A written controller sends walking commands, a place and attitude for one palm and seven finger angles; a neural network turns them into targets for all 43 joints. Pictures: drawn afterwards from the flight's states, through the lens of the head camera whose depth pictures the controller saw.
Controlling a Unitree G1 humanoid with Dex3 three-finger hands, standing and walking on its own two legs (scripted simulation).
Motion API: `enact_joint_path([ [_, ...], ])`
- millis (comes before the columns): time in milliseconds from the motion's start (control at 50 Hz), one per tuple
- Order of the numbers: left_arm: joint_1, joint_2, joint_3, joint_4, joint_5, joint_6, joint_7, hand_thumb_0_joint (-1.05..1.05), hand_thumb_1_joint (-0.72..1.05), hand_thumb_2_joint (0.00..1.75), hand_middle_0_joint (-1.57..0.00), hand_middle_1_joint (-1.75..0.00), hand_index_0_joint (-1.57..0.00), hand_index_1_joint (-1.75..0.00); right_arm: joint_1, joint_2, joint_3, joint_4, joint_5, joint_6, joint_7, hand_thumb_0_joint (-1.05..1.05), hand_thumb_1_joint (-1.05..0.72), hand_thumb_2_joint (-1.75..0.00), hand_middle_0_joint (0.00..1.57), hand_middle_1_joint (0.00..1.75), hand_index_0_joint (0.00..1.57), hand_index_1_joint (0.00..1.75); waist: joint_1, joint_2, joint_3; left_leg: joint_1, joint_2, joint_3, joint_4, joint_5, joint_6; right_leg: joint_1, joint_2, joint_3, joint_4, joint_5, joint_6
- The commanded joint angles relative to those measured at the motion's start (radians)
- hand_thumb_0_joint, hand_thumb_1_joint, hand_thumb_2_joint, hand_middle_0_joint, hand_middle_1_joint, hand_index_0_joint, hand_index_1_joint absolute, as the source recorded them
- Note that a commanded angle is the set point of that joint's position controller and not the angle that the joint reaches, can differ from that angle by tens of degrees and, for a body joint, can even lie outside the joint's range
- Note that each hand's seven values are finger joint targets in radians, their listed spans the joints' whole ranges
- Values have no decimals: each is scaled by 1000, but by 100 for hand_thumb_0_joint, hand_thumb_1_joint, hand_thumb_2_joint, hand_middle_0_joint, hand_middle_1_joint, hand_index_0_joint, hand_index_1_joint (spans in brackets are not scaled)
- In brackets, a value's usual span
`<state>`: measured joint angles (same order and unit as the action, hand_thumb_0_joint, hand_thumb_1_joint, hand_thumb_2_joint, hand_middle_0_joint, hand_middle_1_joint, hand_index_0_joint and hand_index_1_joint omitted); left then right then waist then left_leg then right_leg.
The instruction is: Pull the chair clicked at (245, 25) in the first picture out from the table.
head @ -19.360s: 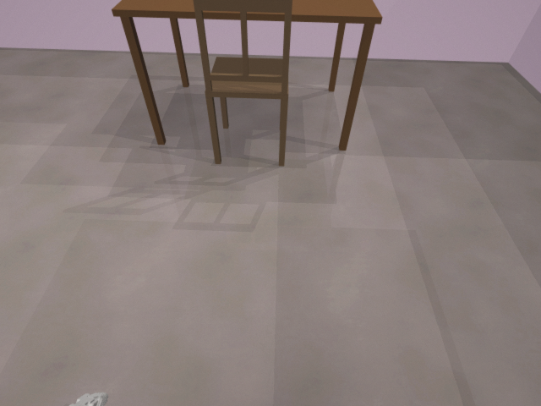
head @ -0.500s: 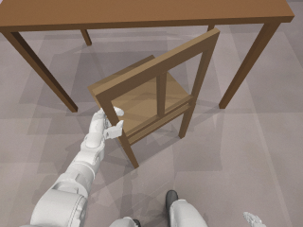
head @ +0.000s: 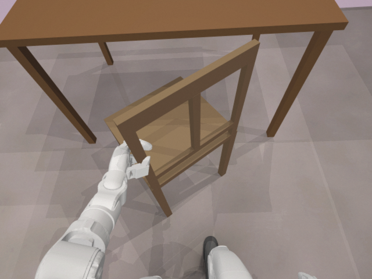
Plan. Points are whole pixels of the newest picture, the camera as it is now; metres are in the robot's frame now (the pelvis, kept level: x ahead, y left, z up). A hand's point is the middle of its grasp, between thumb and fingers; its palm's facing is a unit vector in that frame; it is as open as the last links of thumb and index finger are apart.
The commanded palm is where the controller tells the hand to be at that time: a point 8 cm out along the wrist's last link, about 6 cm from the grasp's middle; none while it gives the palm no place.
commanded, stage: step backward, pulling the chair out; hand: left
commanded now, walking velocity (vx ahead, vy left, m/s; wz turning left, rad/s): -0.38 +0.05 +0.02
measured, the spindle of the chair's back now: (195, 124) +0.51 -0.02 -0.08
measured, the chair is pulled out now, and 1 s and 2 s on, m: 0.22 0.23 0.23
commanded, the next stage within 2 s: none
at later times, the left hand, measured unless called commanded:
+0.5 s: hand (144, 169) +0.36 +0.11 -0.06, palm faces -0.06 -0.97 -0.23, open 5.7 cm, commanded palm +0.36 +0.16 -0.05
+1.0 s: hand (144, 171) +0.36 +0.11 -0.06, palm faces -0.08 -0.97 -0.23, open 5.7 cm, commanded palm +0.35 +0.16 -0.05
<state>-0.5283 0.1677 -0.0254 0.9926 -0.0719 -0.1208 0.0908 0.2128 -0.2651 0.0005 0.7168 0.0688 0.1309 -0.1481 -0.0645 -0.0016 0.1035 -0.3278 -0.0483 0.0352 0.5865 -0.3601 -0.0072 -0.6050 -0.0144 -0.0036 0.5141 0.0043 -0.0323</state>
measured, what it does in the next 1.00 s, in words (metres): stands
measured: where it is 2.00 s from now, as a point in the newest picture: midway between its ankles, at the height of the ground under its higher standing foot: outside the picture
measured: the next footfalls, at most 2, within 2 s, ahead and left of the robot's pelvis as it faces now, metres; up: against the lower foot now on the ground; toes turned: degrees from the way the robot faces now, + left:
none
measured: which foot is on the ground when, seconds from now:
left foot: down 0.00-1.00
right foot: down 0.00-1.00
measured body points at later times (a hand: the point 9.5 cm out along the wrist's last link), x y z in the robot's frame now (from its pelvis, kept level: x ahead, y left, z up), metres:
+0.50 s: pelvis -0.01 +0.00 +0.00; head +0.08 -0.04 +0.44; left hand +0.36 +0.16 -0.04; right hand +0.06 -0.27 -0.16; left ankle -0.07 +0.12 -0.72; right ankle +0.15 -0.08 -0.72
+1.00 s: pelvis -0.02 +0.01 +0.00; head +0.08 -0.02 +0.44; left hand +0.36 +0.16 -0.04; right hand +0.06 -0.27 -0.14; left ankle -0.07 +0.12 -0.72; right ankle +0.15 -0.08 -0.72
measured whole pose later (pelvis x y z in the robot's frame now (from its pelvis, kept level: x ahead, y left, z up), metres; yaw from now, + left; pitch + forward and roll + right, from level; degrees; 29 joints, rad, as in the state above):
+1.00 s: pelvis -0.02 +0.01 +0.00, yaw +1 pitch +8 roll +3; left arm -0.55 0.16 -0.04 1.03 -0.06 -0.14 0.10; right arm 0.20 -0.28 0.01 0.72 0.09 0.12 -0.14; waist -0.08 0.02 0.07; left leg -0.35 -0.06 0.04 0.56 -0.35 0.02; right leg -0.63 -0.02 -0.01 0.43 0.01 -0.01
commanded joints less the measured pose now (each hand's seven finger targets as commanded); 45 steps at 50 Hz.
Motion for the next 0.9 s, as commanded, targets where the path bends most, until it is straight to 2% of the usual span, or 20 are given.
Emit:
enact_joint_path([
  [0, -393, 167, 38, -158, 8, -54, 12, 0, 90, 90, -50, -145, -50, -145, 31, -120, -41, -76, 13, -15, 0, 0, -90, -90, 20, 30, 20, 30, 7, -121, -429, -151, 84, -63, -15, -75, 3, 393, -141, 187, -100, -192, 7],
  [20, -392, 185, 53, -144, 8, -57, 18, 0, 90, 90, -50, -145, -50, -145, 61, -121, -48, -62, 17, -21, 6, 0, -90, -90, 20, 30, 20, 30, -7, -226, -454, -87, 22, -32, 76, -130, -8, 370, -196, 253, -223, -208, 3],
  [60, -371, 178, 47, -112, 21, -59, 15, 0, 90, 90, -50, -145, -50, -145, 74, -132, -54, -46, 24, -35, 23, 0, -90, -90, 20, 30, 20, 30, 8, -213, -518, -20, -3, -30, 241, -179, -8, 404, -254, 259, -312, -193, 2],
  [100, -382, 165, 33, -109, 22, -58, 11, 0, 90, 90, -50, -145, -50, -145, 72, -135, -47, -36, 27, -46, 30, 0, -90, -90, 20, 30, 20, 30, 1, -126, -555, 1, 30, -56, 190, -165, -9, 439, -269, 214, -271, -117, -28],
  [140, -351, 168, 39, -87, 15, -54, 12, 0, 90, 90, -50, -145, -50, -145, 88, -141, -41, -26, 23, -46, 29, 0, -90, -90, 20, 30, 20, 30, -12, -97, -541, 33, 43, -62, 7, -120, -4, 427, -228, 147, -233, -91, -12],
  [200, -326, 131, 12, -149, 11, -61, 3, 0, 90, 90, -50, -145, -50, -145, 48, -160, -36, -67, 15, -34, 14, 0, -90, -90, 20, 30, 20, 30, 2, 51, -510, -78, 138, -158, -221, -1, 51, 452, -51, 42, -76, -117, 84],
  [240, -351, 126, -2, -220, 13, -65, 0, 0, 90, 90, -50, -145, -50, -145, 0, -142, -24, -100, 1, -29, 2, 0, -90, -90, 20, 30, 20, 30, 20, 150, -447, -114, 180, -151, -271, 79, 45, 450, -22, 4, 36, -164, 51],
  [300, -406, 137, 13, -227, 10, -55, -2, 0, 90, 90, -50, -145, -50, -145, 16, -134, -36, -97, 4, -9, -8, 0, -90, -90, 20, 30, 20, 30, 6, 16, -483, -43, 159, -83, -133, 336, 2, 454, -61, 60, 42, 131, 33],
  [340, -417, 159, 23, -195, 15, -41, -1, 0, 90, 90, -50, -145, -50, -145, 1, -140, -30, -101, 1, 4, -6, 0, -90, -90, 20, 30, 20, 30, 6, 65, -395, -178, 152, -115, -145, 120, 8, 410, -88, 85, 44, -50, 14],
  [380, -407, 151, 27, -169, 9, -51, 7, 0, 90, 90, -50, -145, -50, -145, 50, -128, -37, -84, 16, 2, 0, 0, -90, -90, 20, 30, 20, 30, 1, -115, -443, -158, 86, -80, -42, -53, 6, 402, -132, 170, -78, -139, -1],
  [420, -398, 152, 29, -132, 11, -59, 11, 0, 90, 90, -50, -145, -50, -145, 91, -131, -46, -59, 22, -11, 10, 0, -90, -90, 20, 30, 20, 30, -17, -219, -480, -47, 17, -40, 60, -110, -2, 354, -199, 232, -237, -190, -11],
  [480, -393, 144, 16, -107, 19, -76, 6, 0, 90, 90, -50, -145, -50, -145, 92, -137, -43, -33, 27, -31, 19, 0, -90, -90, 20, 30, 20, 30, -13, -122, -541, 39, 24, -30, 49, -93, 1, 371, -207, 173, -269, -182, 2],
  [540, -354, 138, 9, -106, 13, -84, 6, 0, 90, 90, -50, -145, -50, -145, 63, -155, -35, -41, 18, -37, 10, 0, -90, -90, 20, 30, 20, 30, -1, 39, -493, -16, 112, -115, -197, -37, 37, 353, -76, 55, -144, -241, 55],
  [580, -378, 124, 4, -146, 13, -95, 3, 0, 90, 90, -50, -145, -50, -145, 27, -139, -24, -60, 11, -42, -4, 0, -90, -90, 20, 30, 20, 30, 14, 104, -454, -87, 162, -127, -235, 95, 37, 402, -24, 15, 13, -143, 51],
  [640, -414, 150, 26, -161, 17, -86, 1, 0, 90, 90, -50, -145, -50, -145, 27, -137, -35, -67, 6, -34, -13, 0, -90, -90, 20, 30, 20, 30, 8, 46, -468, -65, 154, -93, -137, 330, 6, 403, -51, 56, 41, 99, 36],
  [660, -422, 159, 29, -163, 20, -81, -1, 0, 90, 90, -50, -145, -50, -145, 24, -134, -33, -74, 3, -27, -10, 0, -90, -90, 20, 30, 20, 30, 4, 48, -438, -121, 151, -95, -134, 238, 3, 397, -66, 70, 49, 41, 30],
  [700, -411, 155, 29, -164, 12, -76, 3, 0, 90, 90, -50, -145, -50, -145, 39, -124, -35, -82, 17, -19, -4, 0, -90, -90, 20, 30, 20, 30, 6, -98, -457, -176, 97, -74, -52, -3, 4, 414, -124, 159, -41, -88, 10],
  [760, -382, 155, 26, -121, 17, -73, 9, 0, 90, 90, -50, -145, -50, -145, 88, -130, -43, -53, 28, -24, 14, 0, -90, -90, 20, 30, 20, 30, -8, -203, -511, -42, 7, -25, 87, -121, -1, 375, -217, 235, -255, -191, -3],
  [820, -379, 156, 22, -102, 19, -73, 9, 0, 90, 90, -50, -145, -50, -145, 85, -144, -43, -37, 30, -32, 21, 0, -90, -90, 20, 30, 20, 30, -13, -119, -551, 24, 24, -31, 50, -88, 1, 386, -210, 172, -258, -150, 5],
  [880, -334, 148, 13, -122, 15, -77, 7, 0, 90, 90, -50, -145, -50, -145, 55, -154, -35, -56, 22, -30, 13, 0, -90, -90, 20, 30, 20, 30, 0, 18, -508, -37, 99, -110, -185, -62, 34, 376, -94, 67, -162, -242, 52],
])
